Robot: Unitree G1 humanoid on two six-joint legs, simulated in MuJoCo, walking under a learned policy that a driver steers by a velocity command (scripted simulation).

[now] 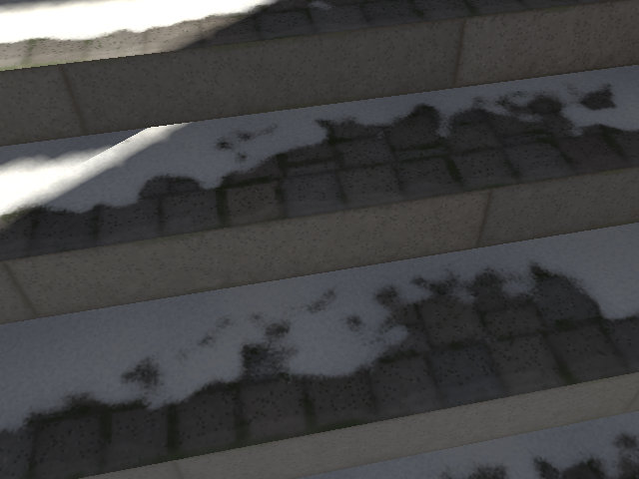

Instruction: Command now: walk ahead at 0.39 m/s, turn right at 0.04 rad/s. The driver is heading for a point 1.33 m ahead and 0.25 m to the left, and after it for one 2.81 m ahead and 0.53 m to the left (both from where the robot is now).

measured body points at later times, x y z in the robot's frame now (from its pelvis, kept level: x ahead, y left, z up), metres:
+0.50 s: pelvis +0.22 +0.04 +0.10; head +0.22 +0.02 +0.55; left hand +0.28 +0.28 -0.02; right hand +0.31 -0.20 -0.04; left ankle +0.26 +0.09 -0.57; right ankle +0.12 -0.09 -0.40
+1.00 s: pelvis +0.52 +0.00 +0.25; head +0.55 +0.02 +0.70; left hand +0.68 +0.22 +0.13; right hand +0.54 -0.25 +0.12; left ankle +0.38 +0.11 -0.29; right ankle +0.61 -0.06 -0.40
